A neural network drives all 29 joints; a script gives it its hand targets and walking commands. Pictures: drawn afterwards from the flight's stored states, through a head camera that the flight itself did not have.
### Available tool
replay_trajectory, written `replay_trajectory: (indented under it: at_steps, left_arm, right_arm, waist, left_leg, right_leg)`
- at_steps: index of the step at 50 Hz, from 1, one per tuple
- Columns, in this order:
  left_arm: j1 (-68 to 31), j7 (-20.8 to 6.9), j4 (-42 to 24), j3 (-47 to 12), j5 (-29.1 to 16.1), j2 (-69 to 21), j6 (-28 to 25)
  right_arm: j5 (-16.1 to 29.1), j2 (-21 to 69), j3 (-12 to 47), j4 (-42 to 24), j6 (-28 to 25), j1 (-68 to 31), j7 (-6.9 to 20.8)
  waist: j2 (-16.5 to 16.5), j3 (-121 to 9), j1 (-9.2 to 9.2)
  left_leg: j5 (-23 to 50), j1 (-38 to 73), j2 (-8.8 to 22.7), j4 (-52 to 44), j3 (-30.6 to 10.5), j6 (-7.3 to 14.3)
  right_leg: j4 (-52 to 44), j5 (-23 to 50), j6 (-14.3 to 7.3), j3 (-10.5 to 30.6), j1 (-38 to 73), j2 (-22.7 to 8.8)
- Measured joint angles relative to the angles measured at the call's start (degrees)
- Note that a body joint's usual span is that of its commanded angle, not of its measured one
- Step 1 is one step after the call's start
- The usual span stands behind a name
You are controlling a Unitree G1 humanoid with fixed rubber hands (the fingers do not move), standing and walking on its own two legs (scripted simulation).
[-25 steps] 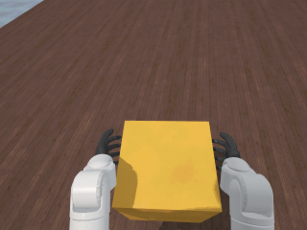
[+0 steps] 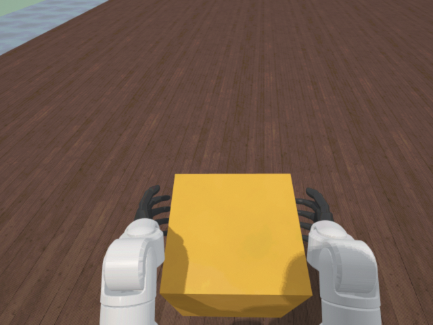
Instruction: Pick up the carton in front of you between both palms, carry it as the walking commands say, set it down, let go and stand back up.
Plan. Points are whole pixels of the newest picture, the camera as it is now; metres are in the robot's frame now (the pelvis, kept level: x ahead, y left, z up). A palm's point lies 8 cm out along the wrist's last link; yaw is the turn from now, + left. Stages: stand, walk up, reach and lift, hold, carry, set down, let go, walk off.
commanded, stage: carry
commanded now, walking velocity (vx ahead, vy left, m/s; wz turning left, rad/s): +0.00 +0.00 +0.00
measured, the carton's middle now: (231, 251) +0.29 +0.00 +0.00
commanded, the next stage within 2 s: hold in 1.66 s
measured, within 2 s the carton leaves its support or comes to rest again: neither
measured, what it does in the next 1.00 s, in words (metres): stands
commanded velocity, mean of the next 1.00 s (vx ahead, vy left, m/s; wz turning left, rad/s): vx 0.00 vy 0.00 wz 0.00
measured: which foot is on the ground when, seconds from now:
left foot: down 0.00-1.00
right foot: down 0.00-1.00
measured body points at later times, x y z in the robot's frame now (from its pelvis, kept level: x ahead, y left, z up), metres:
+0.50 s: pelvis -0.01 +0.00 +0.00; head -0.04 +0.00 +0.45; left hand +0.27 +0.15 +0.10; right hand +0.26 -0.15 +0.10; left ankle +0.00 +0.10 -0.73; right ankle -0.08 -0.11 -0.73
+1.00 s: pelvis -0.05 +0.00 +0.00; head -0.07 +0.00 +0.45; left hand +0.25 +0.14 +0.05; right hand +0.25 -0.16 +0.05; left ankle +0.00 +0.11 -0.73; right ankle -0.08 -0.11 -0.73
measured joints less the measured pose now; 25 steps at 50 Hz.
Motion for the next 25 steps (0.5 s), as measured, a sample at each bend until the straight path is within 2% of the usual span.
replay_trajectory:
  at_steps: [16, 25]
  left_arm:
    - [0.7, -0.1, -1.0, -0.2, -0.4, 0.1, -0.6]
    - [0.9, -0.4, 0.3, -0.4, 0.2, 0.1, -0.4]
  right_arm:
    - [0.5, -0.2, 0.7, -2.1, -0.1, 1.3, -0.2]
    - [-0.2, -0.3, 0.8, -0.9, 0.1, 1.6, 0.3]
  waist:
    - [1.0, 1.0, -0.27]
    - [1.2, 0.6, -0.10]
  left_leg:
    - [-0.9, -0.1, 0.4, 1.3, 0.2, 0.1]
    - [0.5, 0.3, 0.6, 0.3, 0.1, 0.2]
  right_leg:
    - [0.5, -0.4, 0.1, 0.0, 0.2, 0.0]
    - [-0.1, 0.8, -0.2, -0.1, 0.4, 0.3]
